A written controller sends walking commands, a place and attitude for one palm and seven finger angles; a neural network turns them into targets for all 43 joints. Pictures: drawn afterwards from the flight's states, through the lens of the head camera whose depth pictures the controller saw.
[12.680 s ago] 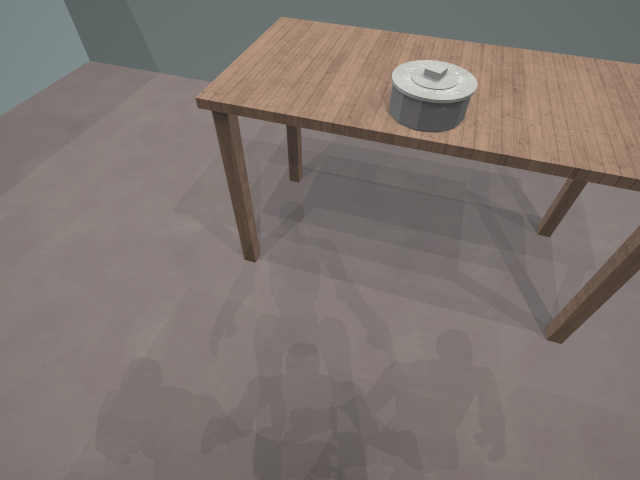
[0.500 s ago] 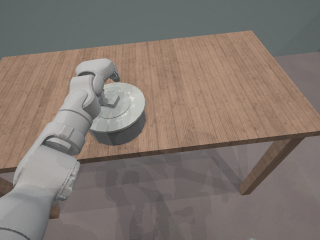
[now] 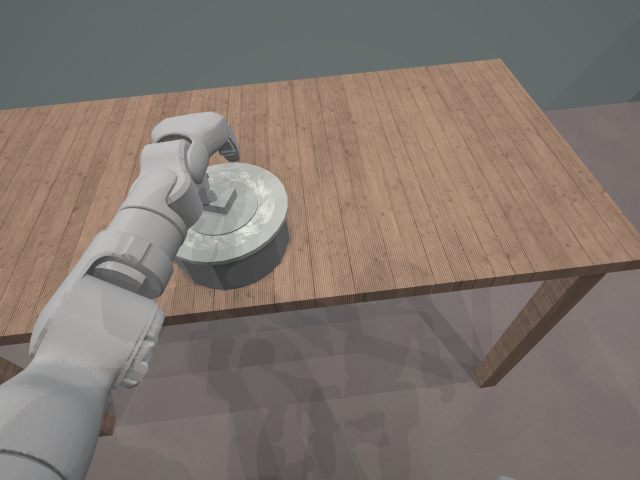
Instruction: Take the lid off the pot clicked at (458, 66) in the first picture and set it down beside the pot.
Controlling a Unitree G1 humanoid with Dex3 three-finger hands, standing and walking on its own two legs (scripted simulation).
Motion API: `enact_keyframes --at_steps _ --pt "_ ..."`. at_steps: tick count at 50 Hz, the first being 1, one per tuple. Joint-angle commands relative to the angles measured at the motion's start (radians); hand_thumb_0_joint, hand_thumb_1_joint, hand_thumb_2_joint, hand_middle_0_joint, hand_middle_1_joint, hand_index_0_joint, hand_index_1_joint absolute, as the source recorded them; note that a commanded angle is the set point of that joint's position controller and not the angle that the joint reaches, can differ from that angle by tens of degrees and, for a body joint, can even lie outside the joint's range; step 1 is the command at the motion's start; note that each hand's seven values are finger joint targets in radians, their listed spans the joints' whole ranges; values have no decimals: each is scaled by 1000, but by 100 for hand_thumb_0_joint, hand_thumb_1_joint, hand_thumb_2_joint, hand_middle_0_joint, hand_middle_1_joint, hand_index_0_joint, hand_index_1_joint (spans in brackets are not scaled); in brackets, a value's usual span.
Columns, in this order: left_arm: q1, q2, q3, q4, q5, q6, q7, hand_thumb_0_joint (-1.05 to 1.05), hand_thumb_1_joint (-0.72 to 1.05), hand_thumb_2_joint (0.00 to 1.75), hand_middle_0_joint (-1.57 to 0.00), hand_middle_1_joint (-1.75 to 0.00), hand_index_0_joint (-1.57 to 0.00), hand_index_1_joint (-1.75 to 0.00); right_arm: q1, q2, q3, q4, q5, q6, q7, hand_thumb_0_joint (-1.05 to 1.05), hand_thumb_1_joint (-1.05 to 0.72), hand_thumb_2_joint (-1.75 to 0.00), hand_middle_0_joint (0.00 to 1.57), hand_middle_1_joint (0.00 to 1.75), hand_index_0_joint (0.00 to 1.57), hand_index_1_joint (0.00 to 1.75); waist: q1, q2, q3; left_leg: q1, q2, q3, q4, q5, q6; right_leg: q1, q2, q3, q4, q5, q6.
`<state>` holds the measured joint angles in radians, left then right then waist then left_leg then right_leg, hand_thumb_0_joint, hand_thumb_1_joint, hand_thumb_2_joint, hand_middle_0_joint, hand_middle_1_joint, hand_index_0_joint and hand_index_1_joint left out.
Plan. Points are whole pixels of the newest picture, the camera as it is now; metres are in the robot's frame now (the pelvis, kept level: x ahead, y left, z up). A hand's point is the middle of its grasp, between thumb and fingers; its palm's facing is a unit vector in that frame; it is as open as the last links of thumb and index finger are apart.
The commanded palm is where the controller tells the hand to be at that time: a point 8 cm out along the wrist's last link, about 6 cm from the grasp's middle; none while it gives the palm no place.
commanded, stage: lower the open fingers around the knob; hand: left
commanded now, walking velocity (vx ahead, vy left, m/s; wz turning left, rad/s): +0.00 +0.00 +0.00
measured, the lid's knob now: (218, 199) +0.50 +0.14 +0.06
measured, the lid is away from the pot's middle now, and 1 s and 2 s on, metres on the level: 0.00 0.00 0.01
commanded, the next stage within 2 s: close the fingers and squeeze the knob in 0.82 s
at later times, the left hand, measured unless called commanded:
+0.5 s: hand (207, 202) +0.46 +0.14 +0.09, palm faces -0.33 -0.06 -0.94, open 10.1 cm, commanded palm +0.46 +0.14 +0.15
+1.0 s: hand (215, 197) +0.48 +0.13 +0.09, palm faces -0.35 -0.06 -0.93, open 10.2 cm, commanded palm +0.47 +0.14 +0.14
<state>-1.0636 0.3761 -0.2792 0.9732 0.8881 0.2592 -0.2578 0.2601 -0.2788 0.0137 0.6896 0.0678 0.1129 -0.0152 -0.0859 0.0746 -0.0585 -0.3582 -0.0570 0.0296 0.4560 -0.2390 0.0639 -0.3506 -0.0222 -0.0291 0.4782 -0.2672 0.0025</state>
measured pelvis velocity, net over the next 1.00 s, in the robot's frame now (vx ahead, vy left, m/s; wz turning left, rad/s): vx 0.00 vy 0.00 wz -0.02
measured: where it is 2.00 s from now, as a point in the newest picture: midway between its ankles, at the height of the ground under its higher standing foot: outside the picture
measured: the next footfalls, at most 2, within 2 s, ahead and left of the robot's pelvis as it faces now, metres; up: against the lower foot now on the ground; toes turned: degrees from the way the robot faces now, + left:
none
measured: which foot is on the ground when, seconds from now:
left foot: down 0.00-1.00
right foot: down 0.00-1.00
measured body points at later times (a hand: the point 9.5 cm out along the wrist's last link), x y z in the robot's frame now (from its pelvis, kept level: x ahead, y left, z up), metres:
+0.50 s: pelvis +0.00 +0.00 +0.00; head +0.04 -0.02 +0.45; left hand +0.47 +0.14 +0.15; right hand +0.09 -0.25 -0.14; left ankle -0.01 +0.08 -0.74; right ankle -0.02 -0.12 -0.74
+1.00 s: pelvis +0.00 +0.00 +0.00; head +0.05 -0.02 +0.44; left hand +0.49 +0.13 +0.14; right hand +0.04 -0.27 -0.14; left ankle -0.01 +0.08 -0.74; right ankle -0.02 -0.12 -0.74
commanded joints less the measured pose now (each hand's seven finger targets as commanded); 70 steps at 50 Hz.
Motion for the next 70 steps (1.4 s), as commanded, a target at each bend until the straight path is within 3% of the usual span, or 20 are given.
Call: enact_keyframes --at_steps 1,3,9,12,14,21,24,30,32,33,35,38,42,46,47,51,56,60,65,70 --pt "-493 206 77 -200 13 -9 29 0 -31 144 -83 -8 -83 -8 -7 -121 -40 -118 -3 -33 -2 0 -90 -90 20 30 20 30 -2 -107 -418 259 18 -62 7 428 19 116 28 -3 -22 414 -32" --pt "-508 252 104 -246 20 -26 32 0 -31 144 -83 -8 -83 -8 -2 -123 -43 -116 -4 -37 -4 0 -90 -90 20 30 20 30 0 -105 -456 285 20 -60 7 432 22 137 29 3 -20 426 -29" --pt "-400 194 69 -161 21 -27 50 0 -31 144 -83 -8 -83 -8 7 -122 -45 -98 -1 -29 1 0 -90 -90 20 30 20 30 -3 -133 -360 244 26 -51 1 394 18 87 36 -10 -27 381 -29" --pt "-452 236 97 -219 17 -33 66 0 -31 144 -83 -8 -83 -8 -7 -126 -42 -106 -1 -27 1 0 -90 -90 20 30 20 30 3 -94 -385 239 24 -51 -5 373 15 105 32 -5 -21 377 -33" --pt "-499 166 39 -248 19 -43 73 0 -31 144 -83 -8 -83 -8 -7 -113 -49 -103 1 -36 -1 0 -90 -90 20 30 20 30 -17 -65 -407 298 29 -61 9 397 15 55 34 -9 -20 353 -32" --pt "-440 176 77 -147 9 -42 104 0 -31 144 -83 -8 -83 -8 9 -120 -50 -84 -5 -36 -5 0 -90 -90 20 30 20 30 -11 -96 -394 258 28 -61 12 349 9 38 37 -10 -19 318 -36" --pt "-474 123 15 -99 19 -26 108 0 -31 144 -83 -8 -83 -8 12 -120 -46 -69 2 -26 -9 0 -90 -90 20 30 20 30 -35 -120 -346 222 30 -52 5 300 9 10 39 -13 -17 299 -34" --pt "-549 196 75 -186 23 -68 128 0 -31 144 -83 -8 -83 -8 26 -119 -50 -78 -5 -47 -21 0 -90 -90 20 30 20 30 -30 -55 -477 297 33 -65 25 374 8 36 37 -2 -2 341 -35" --pt "-457 177 71 -64 33 -55 129 0 -31 144 -83 -8 -83 -8 40 -122 -50 -61 -7 -41 -21 0 -90 -90 20 30 20 30 -31 -90 -419 254 35 -60 30 369 9 15 41 -4 -7 334 -35" --pt "-449 109 9 -32 31 -37 125 0 -31 144 -83 -8 -83 -8 38 -119 -47 -58 -2 -34 -17 0 -90 -90 20 30 20 30 -43 -99 -358 218 33 -50 21 328 7 -8 43 -9 -12 310 -33" --pt "-425 158 51 24 30 -13 130 0 -31 144 -83 -8 -83 -8 46 -131 -46 -54 0 -31 -17 0 -90 -90 20 30 20 30 -35 -139 -318 160 32 -41 11 271 9 6 45 -7 -17 290 -32" --pt "-542 211 87 -115 13 -46 131 0 -31 144 -83 -8 -83 -8 42 -128 -49 -71 -4 -49 -25 0 -90 -90 20 30 20 30 -35 -86 -446 225 27 -46 18 309 15 64 37 6 -10 344 -31" --pt "-398 171 59 -1 37 -33 107 0 -31 144 -83 -8 -83 -8 60 -132 -49 -59 -4 -38 -18 0 -90 -90 20 30 20 30 -29 -106 -376 198 33 -47 29 361 14 30 44 -4 -11 356 -33" --pt "-489 175 65 -114 12 -59 107 0 -31 144 -83 -8 -83 -8 50 -128 -54 -78 -2 -44 -20 0 -90 -90 20 30 20 30 -31 -94 -423 219 33 -50 24 354 18 51 40 -1 -13 356 -32" --pt "-485 177 60 -89 22 -59 110 0 -15 108 -57 -56 -57 -56 56 -129 -56 -68 -3 -45 -22 0 -90 -90 20 30 20 30 -38 -78 -422 236 32 -47 29 357 18 35 43 2 -12 356 -31" --pt "-420 256 134 -58 20 -50 116 0 -11 108 -56 -66 -56 -66 63 -137 -52 -68 -5 -40 -25 0 -90 -90 20 30 20 30 -14 -118 -405 178 30 -39 21 349 21 89 40 5 -14 383 -33" --pt "-444 145 40 -96 31 -51 112 0 -6 107 -56 -75 -56 -75 53 -126 -58 -72 -2 -42 -17 0 -90 -90 20 30 20 30 -33 -90 -396 225 37 -43 30 382 20 32 44 -3 -17 368 -32" --pt "-476 214 91 -134 14 -61 121 0 -2 106 -57 -81 -57 -81 51 -124 -55 -73 -3 -48 -22 0 -90 -90 20 30 20 30 -27 -72 -442 249 31 -45 29 373 19 63 41 1 -11 379 -30" --pt "-479 147 28 -104 38 -44 123 0 4 104 -58 -87 -58 -87 47 -122 -54 -61 1 -36 -16 0 -90 -90 20 30 20 30 -41 -74 -373 232 39 -44 27 363 14 5 45 -9 -13 349 -33" --pt "-504 157 49 -102 10 -50 131 0 10 102 -61 -92 -61 -92 41 -120 -51 -65 -1 -46 -21 0 -90 -90 20 30 20 30 -40 -69 -418 252 30 -52 29 351 14 23 42 -3 -8 344 -33"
